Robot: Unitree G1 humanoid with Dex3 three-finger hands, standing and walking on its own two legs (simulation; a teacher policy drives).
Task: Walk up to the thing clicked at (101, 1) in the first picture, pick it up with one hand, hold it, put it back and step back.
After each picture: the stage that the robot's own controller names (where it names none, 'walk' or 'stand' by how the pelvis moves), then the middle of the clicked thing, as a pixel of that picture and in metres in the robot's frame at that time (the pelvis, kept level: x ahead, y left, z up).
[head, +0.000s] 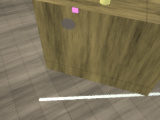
stand; out of the picture +1.03 -0.16 +0.10
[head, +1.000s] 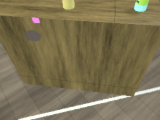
walk; out of the picture +0.91 +0.10 +0.13
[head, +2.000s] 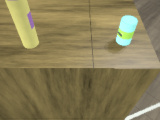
walk; (23, 20) +0.56 +0.26 +0.11
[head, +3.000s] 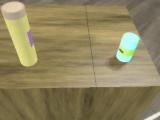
stand; (22, 38) +0.49 +0.23 +0.10
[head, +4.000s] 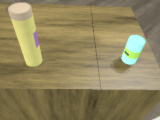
stand; (28, 38) +0.49 +0.21 +0.10
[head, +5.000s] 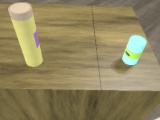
stand; (28, 38) +0.49 +0.21 +0.10
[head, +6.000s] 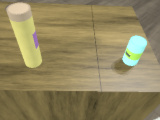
stand; (27, 39) +0.48 +0.21 +0.10
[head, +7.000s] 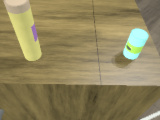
rise first; (26, 32) +0.49 +0.22 +0.10
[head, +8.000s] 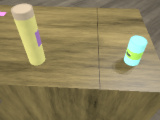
go down; (30, 38) +0.50 +0.24 +0.10
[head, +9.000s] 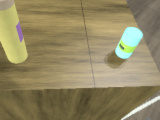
go down; (9, 31) +0.47 +0.22 +0.11
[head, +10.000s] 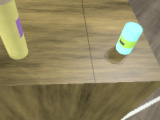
approach; (9, 27) +0.48 +0.22 +0.13
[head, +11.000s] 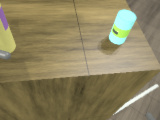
close in; out of the picture +0.49 +0.24 +0.15
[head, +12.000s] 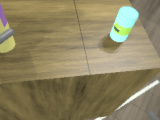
lift; out of the picture +0.49 +0.24 +0.15
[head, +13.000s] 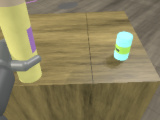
lift; (20, 40) +0.35 +0.17 +0.24
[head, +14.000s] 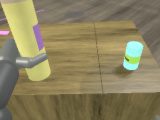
hold; (28, 38) +0.34 +0.15 +0.27
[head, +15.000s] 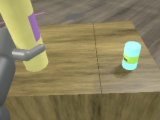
hold; (23, 28) +0.33 +0.15 +0.31
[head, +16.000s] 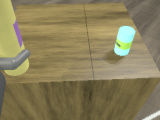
hold; (3, 34) +0.33 +0.19 +0.26
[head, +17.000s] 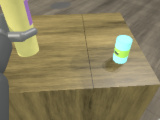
crouch; (17, 14) +0.43 +0.18 +0.28
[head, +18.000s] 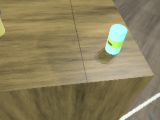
lower; out of the picture +0.50 +0.25 +0.26
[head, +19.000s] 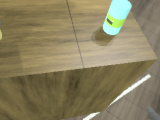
lower; out of the picture +0.51 +0.25 +0.17
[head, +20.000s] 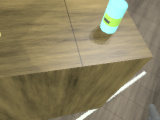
lower; out of the picture +0.53 +0.26 +0.16
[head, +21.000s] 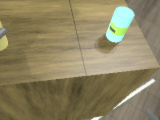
lower; out of the picture +0.50 +0.24 +0.15
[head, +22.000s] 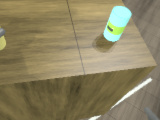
lower; out of the picture +0.50 +0.24 +0.15
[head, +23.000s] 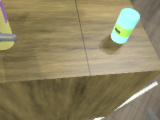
open; out of the picture +0.50 +0.23 +0.15
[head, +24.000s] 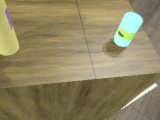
sink last; out of the picture +0.48 +0.22 +0.15
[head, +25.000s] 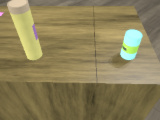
sink last; (27, 32) +0.53 +0.25 +0.12
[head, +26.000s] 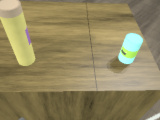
stand; (19, 36) +0.48 +0.23 +0.11
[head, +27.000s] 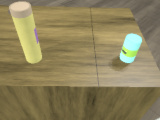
stand; (28, 35) +0.52 +0.22 +0.10
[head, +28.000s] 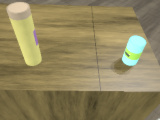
stand; (27, 37) +0.50 +0.22 +0.10
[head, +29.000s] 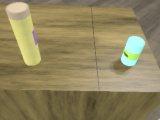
stand; (26, 37) +0.50 +0.22 +0.10
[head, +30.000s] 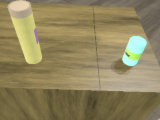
stand; (27, 36) +0.50 +0.21 +0.10
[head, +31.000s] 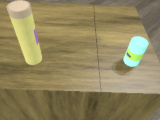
stand; (27, 36) +0.49 +0.21 +0.10
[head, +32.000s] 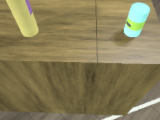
walk; (20, 6) +0.57 +0.24 +0.13
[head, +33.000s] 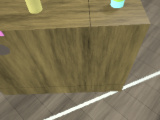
walk; out of the picture +0.78 +0.26 +0.11
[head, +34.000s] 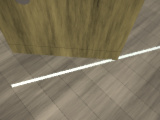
walk; out of the picture +1.11 +0.18 +0.13
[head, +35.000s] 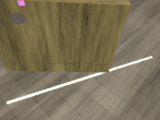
stand; out of the picture +1.13 +0.24 +0.11
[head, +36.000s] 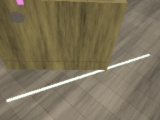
stand; out of the picture +1.16 +0.25 +0.10
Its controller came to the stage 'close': yes
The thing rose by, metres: 0.25
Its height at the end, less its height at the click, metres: +0.00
